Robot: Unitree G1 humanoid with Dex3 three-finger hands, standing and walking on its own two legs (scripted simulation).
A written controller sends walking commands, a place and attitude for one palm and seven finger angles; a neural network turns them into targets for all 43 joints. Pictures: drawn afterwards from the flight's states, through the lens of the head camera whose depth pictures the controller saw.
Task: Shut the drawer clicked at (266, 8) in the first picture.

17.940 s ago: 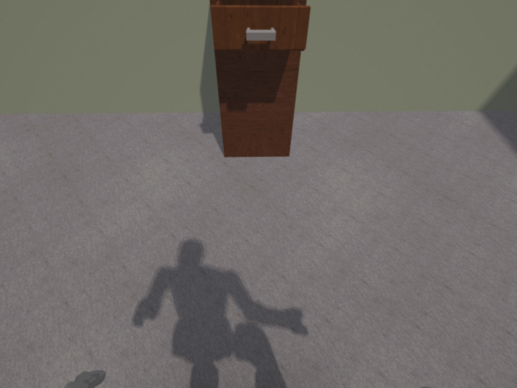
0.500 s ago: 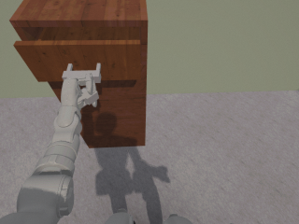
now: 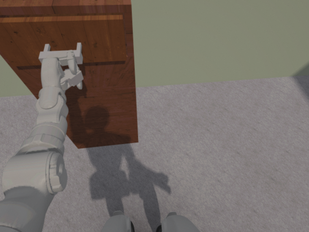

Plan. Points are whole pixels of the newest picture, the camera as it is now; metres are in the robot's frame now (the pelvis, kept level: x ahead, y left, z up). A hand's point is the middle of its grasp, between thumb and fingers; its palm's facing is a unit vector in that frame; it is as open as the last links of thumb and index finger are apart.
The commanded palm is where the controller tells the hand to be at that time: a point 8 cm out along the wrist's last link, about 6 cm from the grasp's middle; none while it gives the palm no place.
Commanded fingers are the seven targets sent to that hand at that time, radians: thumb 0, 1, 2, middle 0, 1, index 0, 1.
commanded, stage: push the drawer shut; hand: left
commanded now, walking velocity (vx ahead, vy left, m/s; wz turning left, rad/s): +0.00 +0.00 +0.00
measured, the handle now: (62, 52) +0.58 +0.20 +0.09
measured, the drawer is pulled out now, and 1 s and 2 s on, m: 0.02 0.00 0.00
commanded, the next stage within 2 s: pull the fist back off the drawer in 0.40 s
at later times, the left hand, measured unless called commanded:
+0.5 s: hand (72, 66) +0.53 +0.17 +0.09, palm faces +0.05 -1.00 -0.04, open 3.2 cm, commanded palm +0.56 +0.21 +0.10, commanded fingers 0.00 0.90 0.90 -1.40 -1.60 -1.40 -1.60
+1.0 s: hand (76, 67) +0.53 +0.16 +0.09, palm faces +0.06 -1.00 -0.01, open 3.1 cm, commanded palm +0.50 +0.21 +0.10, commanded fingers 0.00 0.90 0.90 -1.40 -1.60 -1.40 -1.60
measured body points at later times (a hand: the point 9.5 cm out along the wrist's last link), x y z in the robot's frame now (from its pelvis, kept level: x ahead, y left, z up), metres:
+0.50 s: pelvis +0.00 +0.01 -0.01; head +0.12 +0.03 +0.43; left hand +0.52 +0.23 +0.09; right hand -0.02 -0.26 -0.11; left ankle +0.05 +0.09 -0.68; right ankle +0.01 -0.08 -0.68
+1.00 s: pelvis +0.00 +0.03 -0.01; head +0.11 +0.05 +0.43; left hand +0.52 +0.22 +0.09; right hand -0.03 -0.23 -0.11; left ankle +0.05 +0.09 -0.68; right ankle +0.01 -0.08 -0.68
